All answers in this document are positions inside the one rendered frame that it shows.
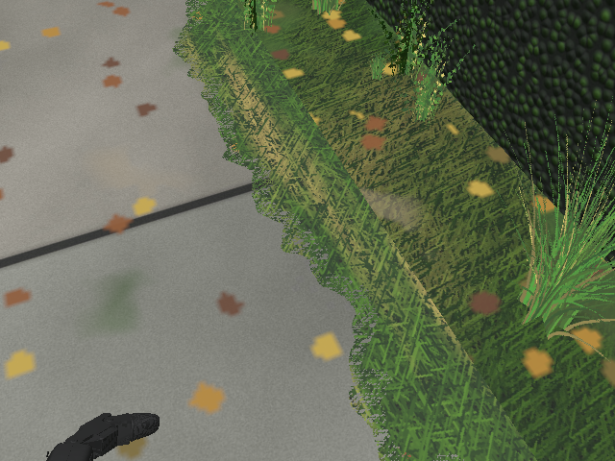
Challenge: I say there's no left robot hand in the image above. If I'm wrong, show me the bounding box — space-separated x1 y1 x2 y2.
46 413 160 461

